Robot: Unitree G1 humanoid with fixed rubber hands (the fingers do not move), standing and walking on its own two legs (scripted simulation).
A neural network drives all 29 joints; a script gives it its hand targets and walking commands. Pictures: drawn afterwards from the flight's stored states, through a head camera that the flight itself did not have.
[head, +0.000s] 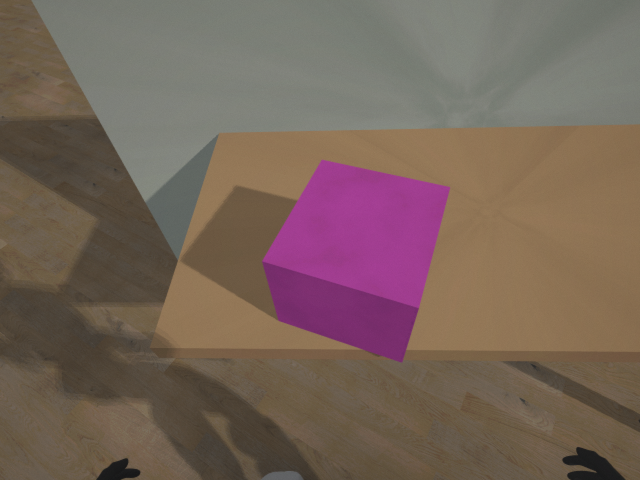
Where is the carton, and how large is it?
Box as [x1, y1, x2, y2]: [262, 160, 449, 362]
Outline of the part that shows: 321,160 262,260 278,320 401,362 418,309 449,187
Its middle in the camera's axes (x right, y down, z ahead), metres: +0.06 +0.02 +0.63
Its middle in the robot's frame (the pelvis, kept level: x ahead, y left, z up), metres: +0.45 -0.01 -0.03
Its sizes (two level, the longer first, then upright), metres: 0.225 0.213 0.171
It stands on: a table, 0.64 m high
